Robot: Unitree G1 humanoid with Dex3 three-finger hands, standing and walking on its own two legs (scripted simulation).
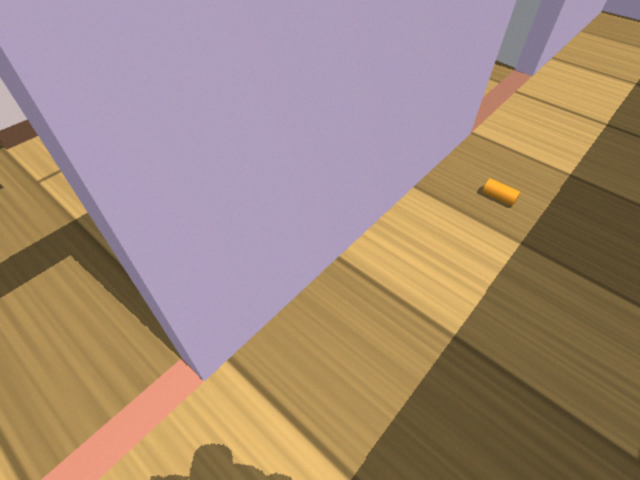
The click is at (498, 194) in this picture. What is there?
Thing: lying can
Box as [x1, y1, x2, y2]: [482, 178, 520, 205]
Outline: 490,178 485,184 482,192 512,205 520,192
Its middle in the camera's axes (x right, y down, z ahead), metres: +0.81 -0.22 +1.77
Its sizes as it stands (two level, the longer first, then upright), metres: 0.141 0.072 0.072
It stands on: the floor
